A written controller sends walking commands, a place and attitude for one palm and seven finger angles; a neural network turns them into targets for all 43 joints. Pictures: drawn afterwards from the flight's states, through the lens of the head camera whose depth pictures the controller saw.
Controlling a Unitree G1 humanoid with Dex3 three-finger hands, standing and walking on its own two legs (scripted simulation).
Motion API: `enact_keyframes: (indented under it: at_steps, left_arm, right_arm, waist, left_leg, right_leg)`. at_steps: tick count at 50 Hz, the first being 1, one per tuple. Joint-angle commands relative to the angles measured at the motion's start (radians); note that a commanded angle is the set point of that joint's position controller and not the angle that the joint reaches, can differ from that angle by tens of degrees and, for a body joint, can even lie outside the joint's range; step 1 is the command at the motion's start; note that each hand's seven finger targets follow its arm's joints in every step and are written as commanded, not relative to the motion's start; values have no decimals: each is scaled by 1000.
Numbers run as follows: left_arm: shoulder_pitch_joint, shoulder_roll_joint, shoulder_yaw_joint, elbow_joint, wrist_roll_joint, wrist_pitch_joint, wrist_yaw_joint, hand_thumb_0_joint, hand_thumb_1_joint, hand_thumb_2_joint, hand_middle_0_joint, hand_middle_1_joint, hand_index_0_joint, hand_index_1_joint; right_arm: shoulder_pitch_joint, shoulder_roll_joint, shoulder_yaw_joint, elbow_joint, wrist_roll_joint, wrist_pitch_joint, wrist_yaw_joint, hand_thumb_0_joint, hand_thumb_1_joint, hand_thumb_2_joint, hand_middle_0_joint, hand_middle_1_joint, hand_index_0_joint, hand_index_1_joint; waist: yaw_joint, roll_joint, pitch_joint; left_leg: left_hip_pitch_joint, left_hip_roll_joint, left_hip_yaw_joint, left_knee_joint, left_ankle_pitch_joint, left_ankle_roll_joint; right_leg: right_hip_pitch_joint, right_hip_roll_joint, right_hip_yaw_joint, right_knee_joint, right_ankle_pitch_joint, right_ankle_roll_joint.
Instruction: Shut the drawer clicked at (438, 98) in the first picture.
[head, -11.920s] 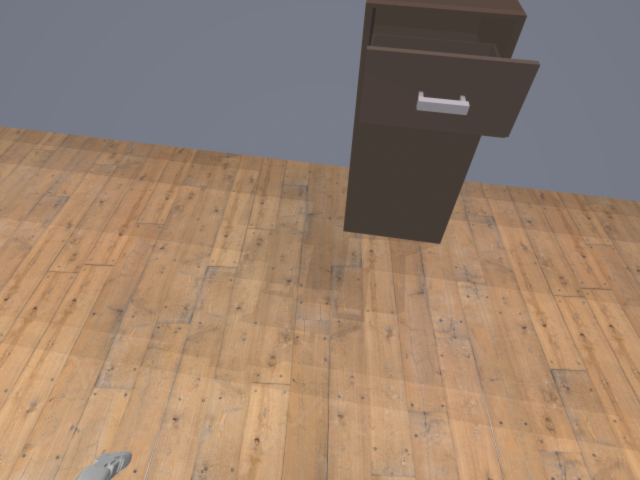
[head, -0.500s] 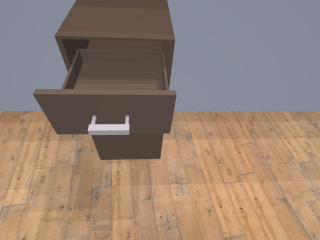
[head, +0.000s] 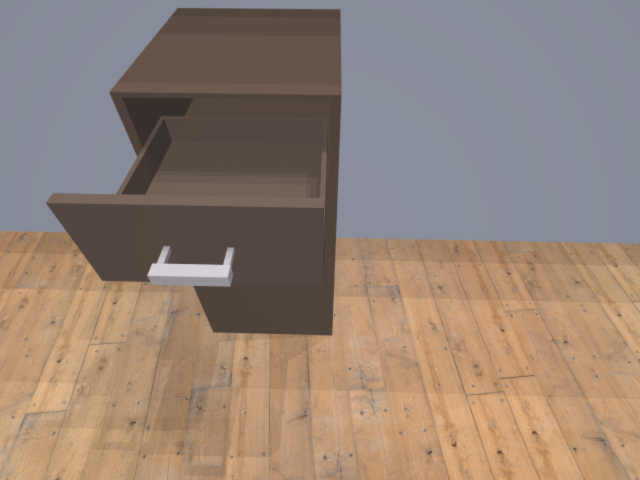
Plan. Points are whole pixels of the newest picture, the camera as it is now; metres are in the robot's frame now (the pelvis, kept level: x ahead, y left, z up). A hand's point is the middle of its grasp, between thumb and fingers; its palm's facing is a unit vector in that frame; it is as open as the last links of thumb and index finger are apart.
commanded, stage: come to a stop and stand still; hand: left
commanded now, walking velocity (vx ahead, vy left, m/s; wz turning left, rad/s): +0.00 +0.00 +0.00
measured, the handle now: (194, 264) +0.39 +0.21 +0.03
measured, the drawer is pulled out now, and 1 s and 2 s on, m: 0.29 0.29 0.29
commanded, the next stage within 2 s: look again from close up in 0.10 s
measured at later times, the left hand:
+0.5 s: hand out of the picture -0.03 +0.20 -0.18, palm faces +0.01 -0.98 -0.18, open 7.4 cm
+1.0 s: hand out of the picture -0.03 +0.20 -0.18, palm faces -0.02 -0.99 -0.15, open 7.4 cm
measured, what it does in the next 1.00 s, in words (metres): stands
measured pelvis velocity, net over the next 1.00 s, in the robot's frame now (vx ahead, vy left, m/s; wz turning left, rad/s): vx -0.01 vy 0.04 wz -0.03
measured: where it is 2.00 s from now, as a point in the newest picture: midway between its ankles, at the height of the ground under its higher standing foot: outside the picture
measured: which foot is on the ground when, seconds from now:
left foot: down 0.00-1.00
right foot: down 0.00-1.00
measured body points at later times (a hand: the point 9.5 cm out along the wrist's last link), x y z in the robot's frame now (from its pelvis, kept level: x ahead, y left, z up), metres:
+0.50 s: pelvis -0.03 +0.04 +0.00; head -0.03 +0.04 +0.45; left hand -0.03 +0.25 -0.16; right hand -0.02 -0.18 -0.16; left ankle -0.03 +0.14 -0.74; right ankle -0.03 -0.07 -0.74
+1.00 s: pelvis -0.01 +0.04 -0.01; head +0.01 +0.04 +0.44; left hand -0.02 +0.25 -0.17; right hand -0.04 -0.17 -0.17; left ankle -0.02 +0.14 -0.74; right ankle -0.03 -0.07 -0.74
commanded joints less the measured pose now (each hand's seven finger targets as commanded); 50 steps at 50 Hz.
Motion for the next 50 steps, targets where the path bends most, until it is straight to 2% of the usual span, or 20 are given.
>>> enact_keyframes:
  at_steps: [1, 9, 10, 11, 12, 13, 14, 15, 16, 18, 19, 21, 23, 26, 34, 41, 44, 46, 48, 50]
  left_arm:
    - [85, 89, 10, -11, 6, -8, 6, 0, 900, 900, -200, -300, -200, -300]
    - [120, 83, 4, 2, 7, -10, 6, 0, 900, 900, -200, -300, -200, -300]
    - [234, 109, 13, 32, 27, -48, 47, 0, 900, 900, -200, -300, -200, -300]
    - [220, 146, 20, -15, 27, -56, 42, 0, 900, 900, -200, -300, -200, -300]
    - [186, 121, 12, -35, 26, -54, 35, 0, 900, 900, -200, -300, -200, -300]
    - [179, 120, 11, -40, 30, -51, 31, 0, 900, 900, -200, -300, -200, -300]
    - [152, 121, 11, -59, 27, -47, 28, 0, 900, 900, -200, -300, -200, -300]
    - [138, 121, 12, -74, 27, -46, 27, 0, 900, 900, -200, -300, -200, -300]
    - [130, 100, 5, -75, 22, -40, 24, 0, 900, 900, -200, -300, -200, -300]
    - [121, 63, -2, -83, 13, -24, 17, 0, 900, 900, -200, -300, -200, -300]
    - [127, 53, 0, -90, 16, -15, 17, 0, 900, 900, -200, -300, -200, -300]
    - [137, 55, -5, -79, 16, -3, 10, 0, 900, 900, -200, -300, -200, -300]
    - [152, 60, -9, -76, 19, 1, 3, 0, 900, 900, -200, -300, -200, -300]
    - [149, 63, -11, -79, 18, 5, -2, 0, 900, 900, -200, -300, -200, -300]
    - [132, 74, -10, -83, 15, 1, -4, 0, 900, 900, -200, -300, -200, -300]
    - [136, 69, -13, -63, 10, -6, 0, 0, 900, 900, -200, -300, -200, -300]
    - [137, 74, -9, -55, 16, -1, -5, 0, 900, 900, -200, -300, -200, -300]
    - [140, 59, -8, -56, 23, 1, -9, 0, 900, 900, -200, -300, -200, -300]
    - [152, 56, -6, -55, 27, -2, -14, 0, 900, 900, -200, -300, -200, -300]
    - [161, 53, -3, -53, 29, -7, -16, 0, 900, 900, -200, -300, -200, -300]
  right_arm:
    - [85, -55, -3, -9, -1, -1, 2, 0, -900, -900, 200, 300, 200, 300]
    - [58, -65, 0, -13, 1, -1, 4, 0, -900, -900, 200, 300, 200, 300]
    - [-47, -95, -1, -88, 5, -27, 19, 0, -900, -900, 200, 300, 200, 300]
    - [14, -46, 2, -130, 6, -13, 24, 0, -900, -900, 200, 300, 200, 300]
    - [19, -52, -4, -127, 2, -11, 24, 0, -900, -900, 200, 300, 200, 300]
    - [33, -26, 3, -130, 8, -15, 28, 0, -900, -900, 200, 300, 200, 300]
    - [57, -24, 8, -129, 5, -15, 33, 0, -900, -900, 200, 300, 200, 300]
    - [85, -23, 8, -127, 7, -17, 34, 0, -900, -900, 200, 300, 200, 300]
    - [109, -37, 8, -119, 4, -20, 33, 0, -900, -900, 200, 300, 200, 300]
    - [134, -75, 9, -113, -2, -30, 29, 0, -900, -900, 200, 300, 200, 300]
    - [132, -84, 9, -118, -8, -34, 28, 0, -900, -900, 200, 300, 200, 300]
    - [98, -92, 17, -115, -7, -34, 24, 0, -900, -900, 200, 300, 200, 300]
    - [86, -96, 18, -127, -5, -31, 25, 0, -900, -900, 200, 300, 200, 300]
    - [104, -103, 19, -121, -8, -30, 26, 0, -900, -900, 200, 300, 200, 300]
    - [132, -94, 22, -91, -7, -38, 27, 0, -900, -900, 200, 300, 200, 300]
    - [142, -74, 29, -54, -2, -42, 24, 0, -900, -900, 200, 300, 200, 300]
    - [155, -80, 25, -39, -9, -34, 26, 0, -900, -900, 200, 300, 200, 300]
    - [145, -89, 16, -42, -10, -29, 27, 0, -900, -900, 200, 300, 200, 300]
    - [137, -96, 10, -50, -10, -30, 29, 0, -900, -900, 200, 300, 200, 300]
    - [134, -96, 7, -53, -9, -33, 29, 0, -900, -900, 200, 300, 200, 300]
  waist:
    - [-5, -40, 9]
    - [-1, -34, 21]
    - [53, -123, 55]
    - [-3, -118, -15]
    - [-12, 6, -21]
    - [-14, -42, -49]
    - [-14, -2, -96]
    - [-30, -98, -93]
    - [-36, -108, -77]
    - [-30, -19, -6]
    - [-15, 11, 23]
    - [6, 121, 101]
    - [16, 69, 140]
    - [18, 25, 148]
    - [16, -14, 47]
    - [10, -23, 39]
    - [1, -17, 29]
    - [1, 18, 90]
    - [3, 43, 113]
    - [5, 44, 120]
  left_leg:
    - [40, 43, -9, -30, 240, 36]
    - [68, 45, -13, -58, 205, 41]
    - [-130, 21, 50, 243, 82, 31]
    - [-186, -16, -37, 295, -120, 61]
    - [-181, -10, -30, 301, -118, 70]
    - [-163, -1, -15, 258, -137, 62]
    - [-109, -23, 5, 200, -80, 55]
    - [-77, -26, 8, 133, -50, 57]
    - [-26, -21, 1, 76, -1, 61]
    - [-42, 39, -60, 10, 62, 86]
    - [-77, 67, -90, -17, 88, 102]
    - [-170, 68, -129, -82, 33, 118]
    - [-226, 56, -138, -133, -121, 120]
    - [-242, 49, -154, -171, -210, 122]
    - [-159, 43, -142, -155, -102, 126]
    - [-94, 25, -86, -84, 96, 115]
    - [-86, 31, -100, -98, -91, 124]
    - [-130, 52, -128, -131, -227, 137]
    - [-149, 64, -147, -142, -266, 150]
    - [-149, 67, -150, -118, -214, 160]
  right_leg:
    - [-23, -153, 128, -106, 486, 38]
    - [-40, -143, 132, -144, 378, 34]
    - [-6, -225, 248, -105, 999, 133]
    - [63, -275, 248, -64, 1074, 102]
    - [50, -262, 210, -62, 975, 30]
    - [27, -239, 181, -75, 779, -34]
    - [45, -216, 168, -55, 705, -61]
    - [11, -201, 152, -49, 555, -55]
    - [-54, -181, 156, -46, 382, -42]
    - [-136, -118, 140, -40, 88, -5]
    - [-136, -93, 127, -31, 34, 2]
    - [-110, -75, 108, -6, -9, 13]
    - [-103, -73, 111, -14, -22, 13]
    - [-101, -76, 110, -11, -33, 14]
    - [-75, -98, 114, -14, 24, 16]
    - [-85, -120, 131, -31, 108, 19]
    - [-106, -98, 111, -5, -56, 8]
    - [-145, -81, 94, 23, -117, 6]
    - [-157, -74, 83, 47, -117, 1]
    - [-154, -75, 79, 55, -85, -2]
